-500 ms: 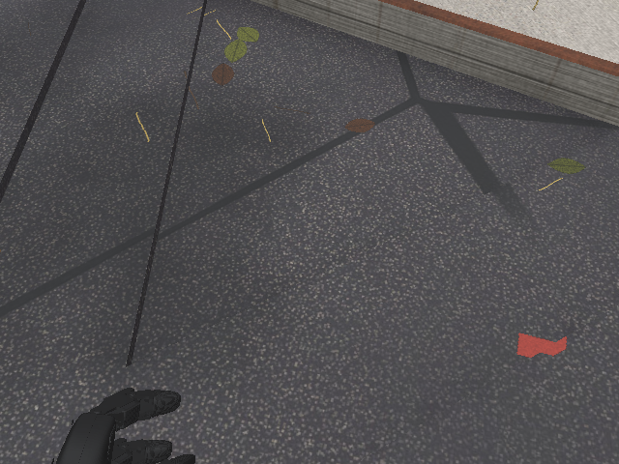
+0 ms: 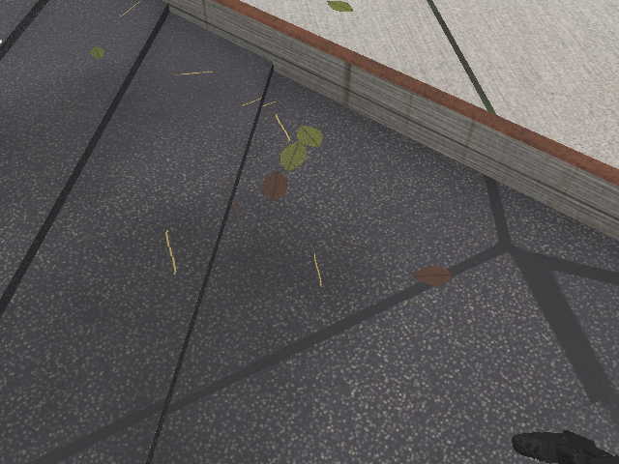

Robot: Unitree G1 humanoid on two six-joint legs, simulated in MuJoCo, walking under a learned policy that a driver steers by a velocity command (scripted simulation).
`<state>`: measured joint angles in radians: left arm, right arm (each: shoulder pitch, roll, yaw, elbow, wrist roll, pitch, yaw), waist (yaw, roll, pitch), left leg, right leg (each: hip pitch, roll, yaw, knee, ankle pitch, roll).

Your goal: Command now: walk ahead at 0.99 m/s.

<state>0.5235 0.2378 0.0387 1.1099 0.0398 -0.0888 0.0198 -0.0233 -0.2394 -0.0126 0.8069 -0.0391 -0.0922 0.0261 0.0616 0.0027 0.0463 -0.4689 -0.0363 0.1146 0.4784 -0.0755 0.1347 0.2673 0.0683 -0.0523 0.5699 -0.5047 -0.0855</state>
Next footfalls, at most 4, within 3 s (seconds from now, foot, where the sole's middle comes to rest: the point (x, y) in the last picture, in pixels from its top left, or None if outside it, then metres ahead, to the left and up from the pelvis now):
0.44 right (368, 395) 0.63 -0.07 -0.79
0.86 left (380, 234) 1.09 -0.10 -0.79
1.26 right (458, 192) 1.27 -0.33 -0.79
1.54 left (376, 64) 1.63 -0.08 -0.61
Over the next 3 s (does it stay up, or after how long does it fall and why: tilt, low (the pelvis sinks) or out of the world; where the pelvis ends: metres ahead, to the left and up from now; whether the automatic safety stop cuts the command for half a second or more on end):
stays up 2.91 -0.07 0.14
